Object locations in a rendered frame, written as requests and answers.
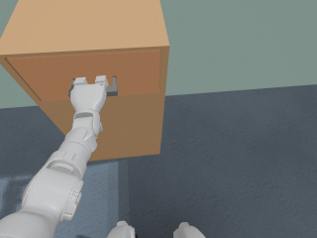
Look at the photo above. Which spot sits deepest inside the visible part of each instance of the left robot hand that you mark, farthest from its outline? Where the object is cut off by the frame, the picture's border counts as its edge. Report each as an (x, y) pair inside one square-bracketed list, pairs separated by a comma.
[(89, 96)]

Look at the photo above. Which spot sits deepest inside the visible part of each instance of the handle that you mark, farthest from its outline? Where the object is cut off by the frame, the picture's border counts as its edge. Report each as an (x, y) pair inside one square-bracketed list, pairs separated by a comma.
[(110, 90)]

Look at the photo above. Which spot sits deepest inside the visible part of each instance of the drawer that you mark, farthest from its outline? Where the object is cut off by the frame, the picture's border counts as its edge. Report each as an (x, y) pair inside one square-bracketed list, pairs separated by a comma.
[(51, 77)]

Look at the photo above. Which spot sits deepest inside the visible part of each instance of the robot right thigh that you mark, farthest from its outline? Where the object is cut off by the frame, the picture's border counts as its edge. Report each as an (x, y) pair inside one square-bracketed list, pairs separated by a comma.
[(187, 231)]

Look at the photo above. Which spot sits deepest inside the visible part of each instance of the right robot shin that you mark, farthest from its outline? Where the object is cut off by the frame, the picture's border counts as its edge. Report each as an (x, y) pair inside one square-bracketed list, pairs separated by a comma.
[(183, 224)]

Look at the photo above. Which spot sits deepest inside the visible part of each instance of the cabinet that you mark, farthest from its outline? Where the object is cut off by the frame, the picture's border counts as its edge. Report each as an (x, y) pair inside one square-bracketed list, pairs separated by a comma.
[(131, 123)]

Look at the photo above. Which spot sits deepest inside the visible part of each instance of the robot left forearm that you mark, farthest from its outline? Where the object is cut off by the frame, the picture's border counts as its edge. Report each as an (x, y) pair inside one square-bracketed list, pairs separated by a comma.
[(76, 149)]

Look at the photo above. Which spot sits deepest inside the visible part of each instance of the robot left upper arm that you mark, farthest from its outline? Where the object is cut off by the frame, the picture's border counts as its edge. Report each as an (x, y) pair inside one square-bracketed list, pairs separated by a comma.
[(53, 197)]

